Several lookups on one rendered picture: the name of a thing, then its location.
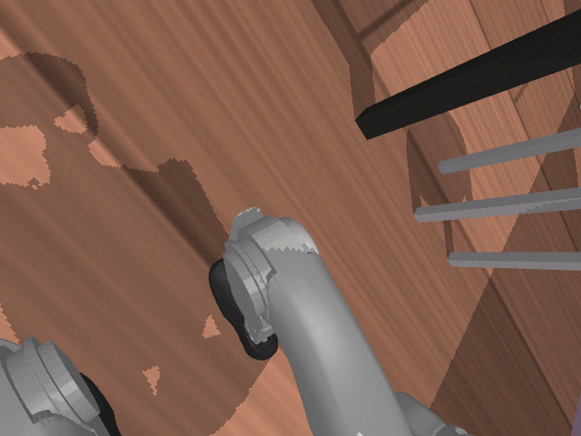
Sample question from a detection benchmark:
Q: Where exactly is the right robot foot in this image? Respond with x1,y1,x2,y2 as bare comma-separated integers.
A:
209,258,278,361

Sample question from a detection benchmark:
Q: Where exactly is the left robot foot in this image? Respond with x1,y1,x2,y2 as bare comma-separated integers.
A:
79,372,122,436

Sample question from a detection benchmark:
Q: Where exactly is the right robot hand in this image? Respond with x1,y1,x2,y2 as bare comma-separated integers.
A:
394,391,447,436

